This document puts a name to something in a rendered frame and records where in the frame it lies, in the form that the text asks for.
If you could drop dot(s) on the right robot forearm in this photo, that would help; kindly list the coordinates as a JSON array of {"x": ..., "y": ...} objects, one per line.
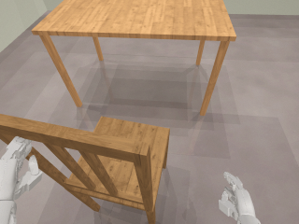
[{"x": 247, "y": 219}]

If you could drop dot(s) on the table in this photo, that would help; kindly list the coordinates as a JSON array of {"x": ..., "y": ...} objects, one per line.
[{"x": 204, "y": 20}]

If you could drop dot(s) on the left robot hand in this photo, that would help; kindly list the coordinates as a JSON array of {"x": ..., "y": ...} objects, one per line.
[{"x": 10, "y": 165}]

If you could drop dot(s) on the left robot forearm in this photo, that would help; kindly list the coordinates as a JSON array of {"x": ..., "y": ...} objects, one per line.
[{"x": 8, "y": 210}]

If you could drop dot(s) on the chair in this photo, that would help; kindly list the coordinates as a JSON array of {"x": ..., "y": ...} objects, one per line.
[{"x": 121, "y": 161}]

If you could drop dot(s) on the right robot hand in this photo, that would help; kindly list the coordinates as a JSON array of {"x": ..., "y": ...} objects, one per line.
[{"x": 240, "y": 204}]

